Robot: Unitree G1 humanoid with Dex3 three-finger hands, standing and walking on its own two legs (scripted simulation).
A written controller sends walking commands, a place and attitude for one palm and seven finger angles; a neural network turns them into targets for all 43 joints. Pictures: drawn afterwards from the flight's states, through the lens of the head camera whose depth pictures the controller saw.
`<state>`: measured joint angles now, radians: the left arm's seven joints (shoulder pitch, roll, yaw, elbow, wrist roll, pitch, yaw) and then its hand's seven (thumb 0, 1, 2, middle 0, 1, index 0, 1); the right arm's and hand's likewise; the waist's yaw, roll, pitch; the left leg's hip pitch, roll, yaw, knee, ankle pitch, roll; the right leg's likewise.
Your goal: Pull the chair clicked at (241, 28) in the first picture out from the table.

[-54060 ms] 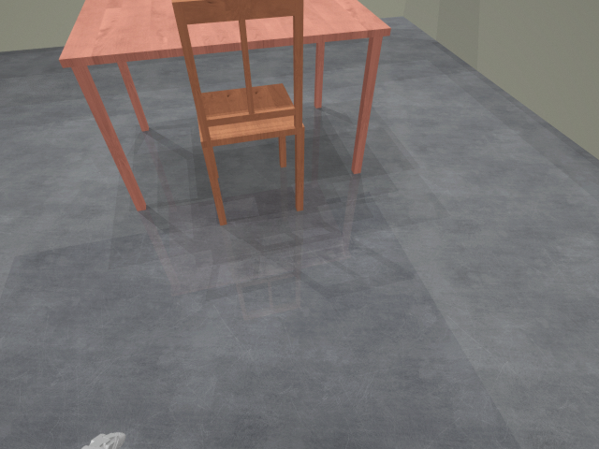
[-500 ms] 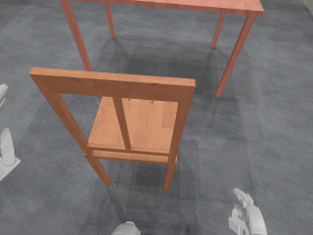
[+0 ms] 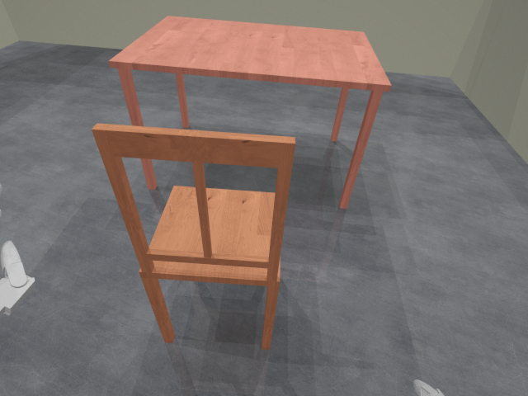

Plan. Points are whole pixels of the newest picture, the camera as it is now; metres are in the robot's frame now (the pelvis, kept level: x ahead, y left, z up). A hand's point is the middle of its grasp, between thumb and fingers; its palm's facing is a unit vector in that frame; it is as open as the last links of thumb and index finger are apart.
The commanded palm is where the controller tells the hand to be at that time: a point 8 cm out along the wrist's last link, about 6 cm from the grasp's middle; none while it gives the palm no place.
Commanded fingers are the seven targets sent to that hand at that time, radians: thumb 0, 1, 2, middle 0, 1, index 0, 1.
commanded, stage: stop stepping back and stand still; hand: left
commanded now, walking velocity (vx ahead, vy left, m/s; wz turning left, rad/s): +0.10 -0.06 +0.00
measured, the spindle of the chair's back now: (203, 214) +0.53 +0.17 -0.06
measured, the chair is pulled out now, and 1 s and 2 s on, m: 0.65 0.65 0.65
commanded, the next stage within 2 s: let the arm hang, fingers relaxed in 0.36 s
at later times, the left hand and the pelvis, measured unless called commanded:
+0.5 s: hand (27, 340) +0.16 +0.28 +0.10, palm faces +0.42 -0.82 -0.40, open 7.4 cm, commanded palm none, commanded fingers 0.00 0.90 0.90 -0.20 -0.30 -0.20 -0.30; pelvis -0.04 +0.01 +0.00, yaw +2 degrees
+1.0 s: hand out of the picture -0.07 +0.21 -0.16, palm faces +0.04 -0.96 -0.27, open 7.2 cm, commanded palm none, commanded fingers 0.00 0.90 0.90 -0.20 -0.30 -0.20 -0.30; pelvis -0.05 +0.00 +0.00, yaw +3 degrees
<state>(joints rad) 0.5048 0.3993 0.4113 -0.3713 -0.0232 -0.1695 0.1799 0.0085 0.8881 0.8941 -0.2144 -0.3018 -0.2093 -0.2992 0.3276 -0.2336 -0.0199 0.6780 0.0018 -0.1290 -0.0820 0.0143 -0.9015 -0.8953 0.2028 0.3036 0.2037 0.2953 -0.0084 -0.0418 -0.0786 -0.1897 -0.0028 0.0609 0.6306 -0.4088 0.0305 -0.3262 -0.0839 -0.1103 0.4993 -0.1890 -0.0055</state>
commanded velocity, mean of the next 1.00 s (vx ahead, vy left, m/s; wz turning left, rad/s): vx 0.04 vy -0.03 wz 0.00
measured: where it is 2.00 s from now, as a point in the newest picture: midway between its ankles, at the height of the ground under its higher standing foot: outside the picture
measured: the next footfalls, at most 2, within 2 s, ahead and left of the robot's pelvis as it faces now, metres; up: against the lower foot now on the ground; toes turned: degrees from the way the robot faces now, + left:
left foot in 0.02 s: -0.01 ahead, +0.11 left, +0.00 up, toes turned +3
right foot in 0.26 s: +0.02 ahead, -0.11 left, +0.00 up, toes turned +2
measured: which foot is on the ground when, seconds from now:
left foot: up 0.00-0.00, down 0.02-1.00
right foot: down 0.00-0.04, up 0.06-0.24, down 0.26-1.00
